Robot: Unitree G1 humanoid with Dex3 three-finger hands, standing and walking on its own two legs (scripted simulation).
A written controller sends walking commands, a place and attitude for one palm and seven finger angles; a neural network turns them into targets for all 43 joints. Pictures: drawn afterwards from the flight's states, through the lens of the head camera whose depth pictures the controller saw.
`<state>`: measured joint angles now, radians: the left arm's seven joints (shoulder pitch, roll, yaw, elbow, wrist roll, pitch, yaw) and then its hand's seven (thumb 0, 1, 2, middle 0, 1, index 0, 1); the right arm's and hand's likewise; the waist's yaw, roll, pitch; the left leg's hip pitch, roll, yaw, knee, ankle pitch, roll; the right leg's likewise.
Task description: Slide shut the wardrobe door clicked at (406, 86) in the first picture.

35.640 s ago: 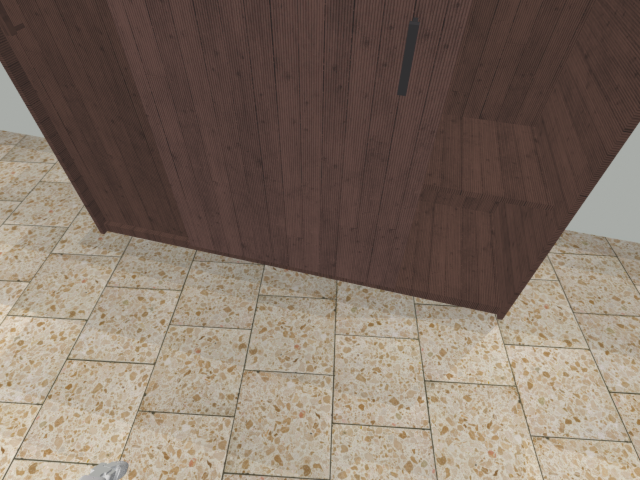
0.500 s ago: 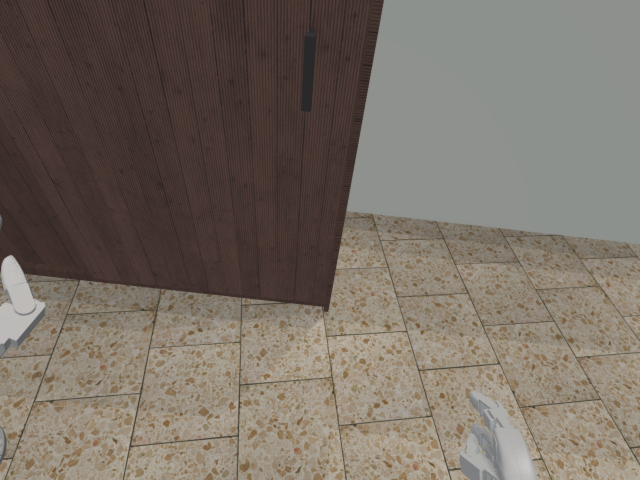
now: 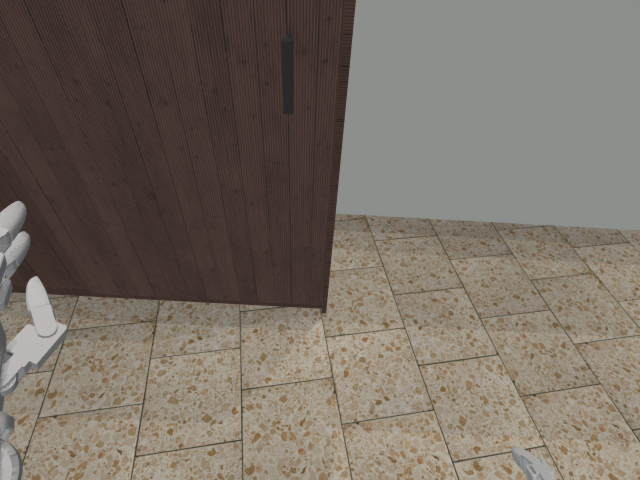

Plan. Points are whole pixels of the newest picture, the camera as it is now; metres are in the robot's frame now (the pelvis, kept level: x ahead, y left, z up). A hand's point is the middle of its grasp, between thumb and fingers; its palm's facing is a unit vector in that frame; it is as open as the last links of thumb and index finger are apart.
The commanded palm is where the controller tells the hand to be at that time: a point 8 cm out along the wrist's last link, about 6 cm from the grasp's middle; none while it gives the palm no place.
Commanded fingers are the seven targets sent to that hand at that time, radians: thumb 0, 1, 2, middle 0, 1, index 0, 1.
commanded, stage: let the arm hang, fingers relaxed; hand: left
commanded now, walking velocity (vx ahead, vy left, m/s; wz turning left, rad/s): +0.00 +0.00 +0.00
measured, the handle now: (288, 74) +0.82 +0.11 +0.15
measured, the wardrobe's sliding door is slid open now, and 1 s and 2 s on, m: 0.00 0.00 0.00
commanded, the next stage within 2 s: look to check the result in 1.10 s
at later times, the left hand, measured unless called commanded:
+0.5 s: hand out of the picture +0.00 +0.23 -0.16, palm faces +0.03 -0.97 -0.24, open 7.1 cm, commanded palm none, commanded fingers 0.00 0.90 0.90 -0.20 -0.30 -0.20 -0.30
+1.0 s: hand out of the picture +0.08 +0.23 -0.16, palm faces +0.00 -0.98 -0.21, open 7.3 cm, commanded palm none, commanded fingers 0.00 0.90 0.90 -0.20 -0.30 -0.20 -0.30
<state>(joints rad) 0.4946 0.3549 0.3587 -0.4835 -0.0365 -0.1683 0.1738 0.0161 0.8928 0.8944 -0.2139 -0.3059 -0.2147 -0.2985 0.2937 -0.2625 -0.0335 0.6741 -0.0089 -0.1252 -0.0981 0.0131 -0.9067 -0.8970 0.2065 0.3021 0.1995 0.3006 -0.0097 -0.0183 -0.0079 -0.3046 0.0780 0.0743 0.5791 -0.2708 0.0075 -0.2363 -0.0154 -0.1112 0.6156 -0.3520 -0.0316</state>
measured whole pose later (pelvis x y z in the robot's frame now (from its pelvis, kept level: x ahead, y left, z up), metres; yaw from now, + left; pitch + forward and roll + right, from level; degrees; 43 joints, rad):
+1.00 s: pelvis +0.04 +0.05 +0.02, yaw +1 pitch -1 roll +0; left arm 0.15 0.20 -0.01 1.12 0.02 0.00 0.03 0.00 0.91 0.89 -0.20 -0.30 -0.20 -0.30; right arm 0.17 -0.18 0.00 1.13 -0.02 0.01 -0.01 0.00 -0.91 -0.90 0.20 0.30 0.20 0.30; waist -0.01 -0.02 0.04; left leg -0.18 -0.02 0.08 0.38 -0.20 0.04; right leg -0.10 -0.06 0.01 0.37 -0.25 0.05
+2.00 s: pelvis +0.04 +0.03 +0.02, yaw +0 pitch -1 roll +0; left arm 0.11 0.31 0.01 1.13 0.02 -0.01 0.01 0.01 0.91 0.89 -0.21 -0.30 -0.21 -0.30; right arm 0.09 -0.30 -0.02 1.14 -0.02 0.00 0.00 0.00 -0.91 -0.90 0.21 0.30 0.20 0.30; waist -0.01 -0.01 0.06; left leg -0.15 0.01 0.08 0.33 -0.17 0.02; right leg -0.07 -0.03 0.00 0.30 -0.23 0.03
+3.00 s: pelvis +0.05 +0.02 +0.02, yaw +0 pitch -1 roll +0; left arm 0.10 0.34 0.00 1.13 0.01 -0.01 0.01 0.01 0.91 0.89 -0.21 -0.30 -0.21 -0.30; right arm 0.09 -0.33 -0.01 1.14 -0.01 0.00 0.00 0.00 -0.91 -0.90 0.21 0.30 0.20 0.30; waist -0.01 -0.01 0.06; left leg -0.11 0.02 0.08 0.29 -0.17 0.00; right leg -0.03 -0.02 0.01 0.26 -0.22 0.01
